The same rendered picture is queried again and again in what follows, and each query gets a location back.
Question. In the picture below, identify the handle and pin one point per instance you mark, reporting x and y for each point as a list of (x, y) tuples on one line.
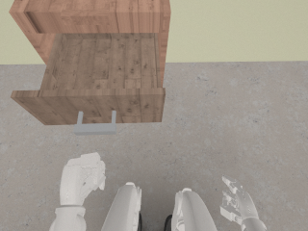
[(91, 129), (86, 17)]

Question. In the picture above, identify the robot left forearm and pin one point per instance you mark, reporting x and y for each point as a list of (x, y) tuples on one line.
[(69, 218)]

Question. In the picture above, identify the robot left thigh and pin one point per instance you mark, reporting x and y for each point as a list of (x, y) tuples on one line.
[(127, 202)]

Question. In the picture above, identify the drawer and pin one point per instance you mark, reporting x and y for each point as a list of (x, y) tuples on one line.
[(98, 73)]

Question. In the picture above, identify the cabinet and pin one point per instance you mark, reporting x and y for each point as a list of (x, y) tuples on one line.
[(40, 21)]

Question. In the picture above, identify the right robot shin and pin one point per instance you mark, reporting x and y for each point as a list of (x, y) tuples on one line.
[(178, 224)]

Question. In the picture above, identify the right robot hand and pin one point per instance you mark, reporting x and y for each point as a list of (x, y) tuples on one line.
[(241, 207)]

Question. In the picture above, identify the robot right forearm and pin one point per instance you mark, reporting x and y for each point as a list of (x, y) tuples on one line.
[(253, 224)]

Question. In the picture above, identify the left robot hand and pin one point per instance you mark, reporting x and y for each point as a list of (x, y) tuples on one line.
[(88, 168)]

